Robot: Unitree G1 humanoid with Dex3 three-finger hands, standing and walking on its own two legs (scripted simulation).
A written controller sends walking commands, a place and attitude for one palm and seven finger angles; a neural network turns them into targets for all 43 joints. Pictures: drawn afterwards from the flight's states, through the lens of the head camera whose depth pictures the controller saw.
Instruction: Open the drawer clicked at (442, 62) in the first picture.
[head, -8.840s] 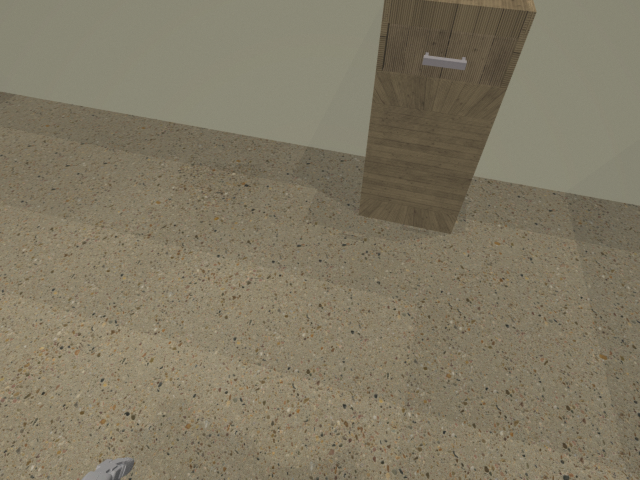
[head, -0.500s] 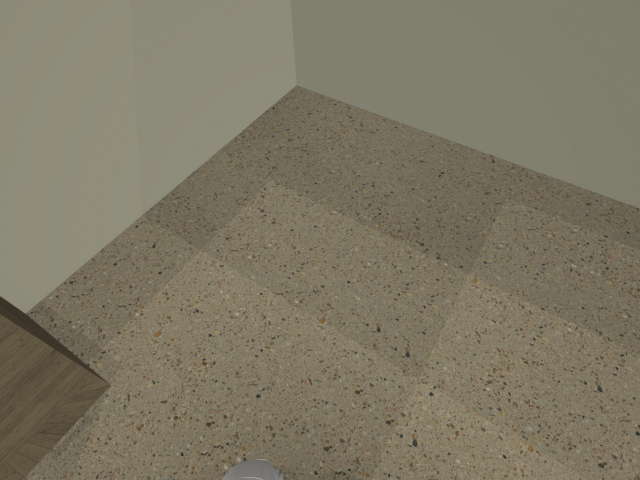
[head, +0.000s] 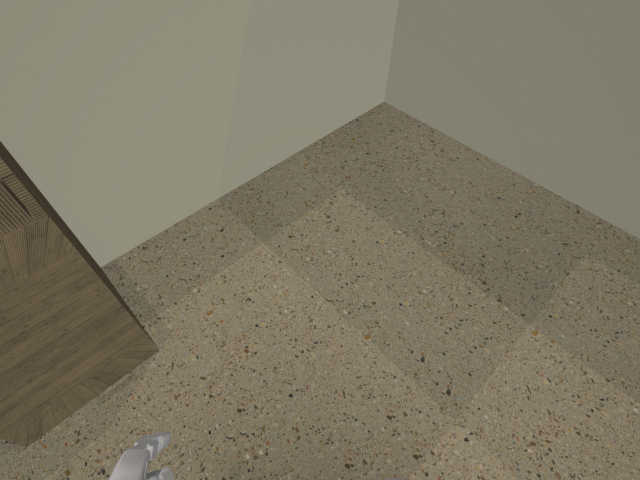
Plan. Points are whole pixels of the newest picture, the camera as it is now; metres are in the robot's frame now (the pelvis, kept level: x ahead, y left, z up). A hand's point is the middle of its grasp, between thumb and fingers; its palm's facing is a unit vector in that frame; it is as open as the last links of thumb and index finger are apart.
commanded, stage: turn to face it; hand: left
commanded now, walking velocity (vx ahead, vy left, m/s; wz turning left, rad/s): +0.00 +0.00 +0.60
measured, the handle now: out of the picture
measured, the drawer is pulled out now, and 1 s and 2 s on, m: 0.00 0.00 0.00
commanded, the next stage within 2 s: take the last steps up to it in 1.16 s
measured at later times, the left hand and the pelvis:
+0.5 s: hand out of the picture -0.05 +0.21 -0.18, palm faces +0.36 -0.90 -0.25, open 7.3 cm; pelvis -0.02 +0.00 -0.01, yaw +20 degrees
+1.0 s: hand out of the picture -0.02 +0.22 -0.14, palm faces +0.55 -0.78 -0.29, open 7.3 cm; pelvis -0.02 -0.03 -0.01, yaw +34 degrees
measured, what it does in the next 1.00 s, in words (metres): steps on the spot, turning left: right foot, then left foot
